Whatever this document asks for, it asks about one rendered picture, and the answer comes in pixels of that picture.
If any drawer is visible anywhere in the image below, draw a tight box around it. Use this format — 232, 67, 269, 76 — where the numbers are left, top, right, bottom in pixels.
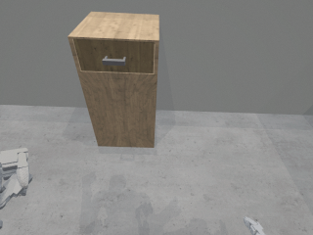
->
73, 38, 155, 73

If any robot left hand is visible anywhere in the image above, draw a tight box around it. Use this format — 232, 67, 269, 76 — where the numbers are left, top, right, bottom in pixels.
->
0, 148, 33, 210

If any handle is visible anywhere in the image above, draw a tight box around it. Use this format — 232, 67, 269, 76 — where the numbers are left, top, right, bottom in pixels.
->
102, 56, 126, 66

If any robot right hand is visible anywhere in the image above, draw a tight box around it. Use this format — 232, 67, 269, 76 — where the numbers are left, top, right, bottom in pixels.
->
244, 216, 266, 235

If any cabinet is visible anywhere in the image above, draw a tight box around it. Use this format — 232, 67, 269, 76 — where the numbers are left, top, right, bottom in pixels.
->
67, 12, 159, 148

